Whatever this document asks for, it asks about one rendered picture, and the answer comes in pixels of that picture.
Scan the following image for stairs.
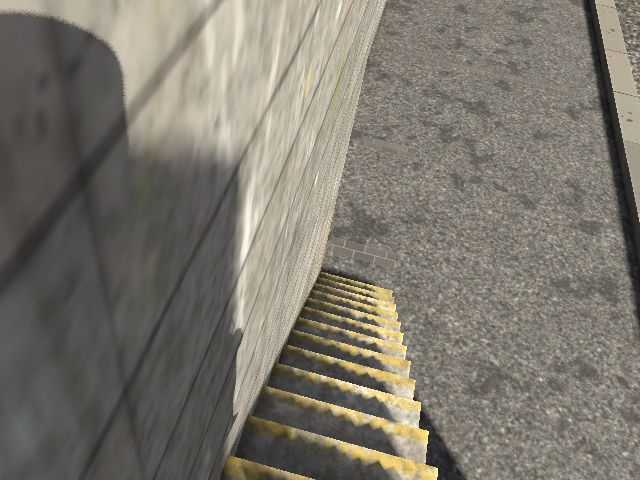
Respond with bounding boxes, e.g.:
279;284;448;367
220;272;438;480

